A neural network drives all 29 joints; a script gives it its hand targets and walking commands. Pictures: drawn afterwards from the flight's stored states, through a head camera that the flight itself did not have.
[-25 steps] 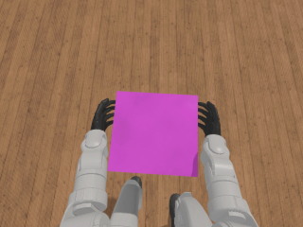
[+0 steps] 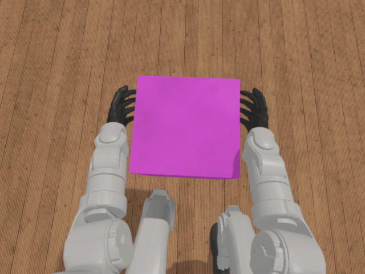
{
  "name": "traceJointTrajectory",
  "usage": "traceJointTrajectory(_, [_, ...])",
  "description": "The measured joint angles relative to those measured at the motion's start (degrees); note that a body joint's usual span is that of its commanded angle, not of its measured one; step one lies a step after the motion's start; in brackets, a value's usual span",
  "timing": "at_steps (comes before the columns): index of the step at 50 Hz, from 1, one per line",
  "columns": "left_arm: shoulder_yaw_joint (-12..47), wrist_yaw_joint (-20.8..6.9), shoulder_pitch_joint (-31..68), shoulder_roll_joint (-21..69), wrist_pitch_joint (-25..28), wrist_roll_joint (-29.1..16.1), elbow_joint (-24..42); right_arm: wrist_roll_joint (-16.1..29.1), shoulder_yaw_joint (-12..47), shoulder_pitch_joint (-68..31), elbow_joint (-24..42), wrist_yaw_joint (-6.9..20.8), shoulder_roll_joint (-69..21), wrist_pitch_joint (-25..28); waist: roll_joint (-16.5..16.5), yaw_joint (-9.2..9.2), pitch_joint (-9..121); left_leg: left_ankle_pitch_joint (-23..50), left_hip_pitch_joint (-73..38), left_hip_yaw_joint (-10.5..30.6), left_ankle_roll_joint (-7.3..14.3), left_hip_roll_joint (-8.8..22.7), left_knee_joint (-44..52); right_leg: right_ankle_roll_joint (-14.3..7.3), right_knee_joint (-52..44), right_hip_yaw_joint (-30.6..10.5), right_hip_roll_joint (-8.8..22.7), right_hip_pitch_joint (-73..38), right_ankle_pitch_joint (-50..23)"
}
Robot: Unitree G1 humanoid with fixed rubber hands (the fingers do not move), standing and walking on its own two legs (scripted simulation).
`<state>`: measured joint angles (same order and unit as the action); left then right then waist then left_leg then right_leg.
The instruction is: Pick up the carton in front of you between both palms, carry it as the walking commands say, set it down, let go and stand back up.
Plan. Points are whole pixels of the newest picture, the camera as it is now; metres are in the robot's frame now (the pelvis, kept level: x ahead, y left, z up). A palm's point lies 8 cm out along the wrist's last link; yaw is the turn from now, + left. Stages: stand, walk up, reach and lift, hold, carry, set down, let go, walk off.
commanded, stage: set down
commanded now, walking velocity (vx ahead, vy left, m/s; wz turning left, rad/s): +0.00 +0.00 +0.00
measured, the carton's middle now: (186, 136) +0.43 +0.07 -0.17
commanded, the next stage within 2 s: none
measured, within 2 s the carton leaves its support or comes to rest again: rests again in 1.90 s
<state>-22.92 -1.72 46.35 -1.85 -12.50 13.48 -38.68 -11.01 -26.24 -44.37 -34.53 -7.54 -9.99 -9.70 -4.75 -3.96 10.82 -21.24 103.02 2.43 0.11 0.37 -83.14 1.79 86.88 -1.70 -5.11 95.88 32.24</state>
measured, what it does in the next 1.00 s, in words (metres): lowers itself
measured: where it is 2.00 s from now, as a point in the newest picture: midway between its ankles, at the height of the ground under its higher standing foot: (190, 248)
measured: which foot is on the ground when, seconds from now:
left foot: down 0.00-1.00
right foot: down 0.00-1.00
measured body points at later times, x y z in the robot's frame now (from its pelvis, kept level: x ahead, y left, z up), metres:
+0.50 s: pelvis -0.02 +0.00 -0.12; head +0.29 +0.07 +0.20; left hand +0.46 +0.25 -0.25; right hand +0.50 -0.05 -0.24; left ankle +0.12 +0.12 -0.54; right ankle +0.05 -0.13 -0.54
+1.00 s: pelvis -0.03 +0.00 -0.19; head +0.31 +0.05 +0.10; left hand +0.48 +0.25 -0.35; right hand +0.52 -0.06 -0.34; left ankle +0.12 +0.12 -0.54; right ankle +0.05 -0.13 -0.54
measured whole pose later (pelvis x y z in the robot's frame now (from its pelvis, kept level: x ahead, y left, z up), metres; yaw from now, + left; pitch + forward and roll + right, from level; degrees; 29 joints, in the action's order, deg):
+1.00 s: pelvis -0.03 +0.00 -0.19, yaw -2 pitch +42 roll -3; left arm -14.5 3.5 72.4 -16.0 -12.1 -0.8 -52.7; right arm 1.5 -14.9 -73.5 -51.6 -13.5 4.7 -8.2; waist -4.9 -6.9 -9.8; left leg -24.0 135.2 2.8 -0.2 1.3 -117.6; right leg 4.1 123.4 -1.2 -9.8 127.6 37.9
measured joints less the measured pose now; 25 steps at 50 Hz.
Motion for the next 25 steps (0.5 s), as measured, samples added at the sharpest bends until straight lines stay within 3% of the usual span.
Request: traceJointTrajectory(25, [3.7,3.3,15.1,-7.6,-1.0,-6.8,-5.3,6.0,3.6,-17.6,-8.4,-2.7,8.1,-0.1,-0.3,-1.10,-8.2,-1.8,24.5,0.8,0.0,-0.7,-21.4,1.6,22.3,0.7,-2.0,23.3,4.1])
